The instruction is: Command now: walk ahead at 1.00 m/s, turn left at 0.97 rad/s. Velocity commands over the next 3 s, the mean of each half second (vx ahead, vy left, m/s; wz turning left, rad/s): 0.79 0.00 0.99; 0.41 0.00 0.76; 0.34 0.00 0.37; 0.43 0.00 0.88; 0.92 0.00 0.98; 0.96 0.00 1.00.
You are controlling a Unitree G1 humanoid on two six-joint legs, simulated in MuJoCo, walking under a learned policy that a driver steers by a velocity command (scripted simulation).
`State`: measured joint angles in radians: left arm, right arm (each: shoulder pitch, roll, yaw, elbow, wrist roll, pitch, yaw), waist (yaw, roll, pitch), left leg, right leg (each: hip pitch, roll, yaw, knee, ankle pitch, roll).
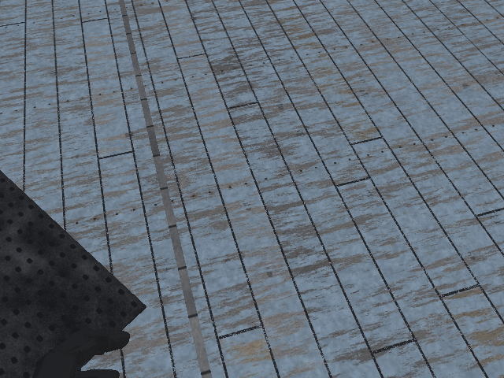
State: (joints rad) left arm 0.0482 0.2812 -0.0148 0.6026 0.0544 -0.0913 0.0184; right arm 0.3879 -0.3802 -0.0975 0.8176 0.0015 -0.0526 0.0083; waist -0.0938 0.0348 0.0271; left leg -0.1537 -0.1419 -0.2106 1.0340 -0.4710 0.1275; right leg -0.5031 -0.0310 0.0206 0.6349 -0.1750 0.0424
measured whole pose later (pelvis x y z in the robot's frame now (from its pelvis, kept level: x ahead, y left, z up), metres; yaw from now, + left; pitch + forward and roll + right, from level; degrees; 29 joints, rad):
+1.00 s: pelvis +0.63 +0.10 +0.03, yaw +53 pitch +2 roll +0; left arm 0.36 0.27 0.05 0.74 0.03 -0.05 -0.01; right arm 0.21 -0.31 -0.05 0.64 -0.07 -0.01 0.05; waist 0.04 0.03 -0.03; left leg -0.56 -0.06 -0.10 1.10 -0.31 0.04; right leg -0.27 0.05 0.11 0.43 -0.18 -0.03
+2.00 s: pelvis +0.74 +0.41 +0.03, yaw +89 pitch +2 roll -1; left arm 0.39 0.33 0.08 0.76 0.04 -0.06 0.00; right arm 0.20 -0.34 -0.09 0.62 -0.04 0.05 0.09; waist 0.04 0.03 -0.06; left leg -0.75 0.07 -0.04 1.16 -0.13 -0.02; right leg -0.03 -0.06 -0.16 0.29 -0.29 0.04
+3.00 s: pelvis +0.30 +1.18 +0.00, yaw +146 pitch +0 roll -2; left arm 0.53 0.27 0.04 0.92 0.02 -0.09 0.01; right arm -0.10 -0.32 -0.01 0.60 -0.04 -0.01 0.10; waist 0.08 0.04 0.07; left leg -0.76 0.01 0.13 0.78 0.00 0.15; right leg 0.24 0.00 -0.32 0.25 -0.44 0.06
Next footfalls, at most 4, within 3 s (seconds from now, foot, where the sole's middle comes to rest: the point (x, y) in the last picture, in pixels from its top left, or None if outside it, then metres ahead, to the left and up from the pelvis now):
0.38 left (212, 362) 0.51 0.10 -0.75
0.80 right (213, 274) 0.76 0.08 -0.75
1.24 left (113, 318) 0.65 0.36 -0.75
1.64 right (121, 247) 0.88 0.35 -0.75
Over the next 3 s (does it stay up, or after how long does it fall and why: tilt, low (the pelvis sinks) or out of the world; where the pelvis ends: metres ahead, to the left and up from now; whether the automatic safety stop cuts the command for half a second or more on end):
stays up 0.30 1.18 0.00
